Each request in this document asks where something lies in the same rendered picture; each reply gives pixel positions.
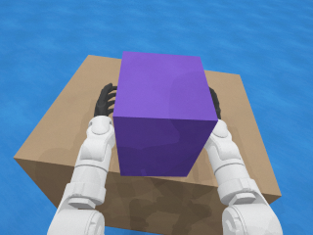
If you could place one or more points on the left robot hand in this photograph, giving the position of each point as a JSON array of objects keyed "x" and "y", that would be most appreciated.
[{"x": 103, "y": 103}]

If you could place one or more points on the right robot hand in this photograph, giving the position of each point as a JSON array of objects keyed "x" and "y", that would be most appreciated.
[{"x": 215, "y": 102}]

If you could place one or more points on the left robot forearm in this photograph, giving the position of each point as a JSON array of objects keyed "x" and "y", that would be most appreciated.
[{"x": 86, "y": 189}]

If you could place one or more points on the carton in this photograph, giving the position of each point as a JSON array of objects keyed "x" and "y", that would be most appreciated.
[{"x": 163, "y": 114}]

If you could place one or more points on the robot right upper arm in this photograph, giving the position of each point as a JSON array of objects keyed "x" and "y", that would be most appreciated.
[{"x": 250, "y": 219}]

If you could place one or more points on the right robot forearm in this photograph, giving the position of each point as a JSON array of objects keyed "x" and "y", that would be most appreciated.
[{"x": 235, "y": 187}]

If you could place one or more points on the robot left upper arm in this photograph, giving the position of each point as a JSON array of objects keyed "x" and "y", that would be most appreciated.
[{"x": 78, "y": 222}]

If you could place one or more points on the pedestal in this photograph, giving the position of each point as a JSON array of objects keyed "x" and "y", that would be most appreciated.
[{"x": 164, "y": 205}]

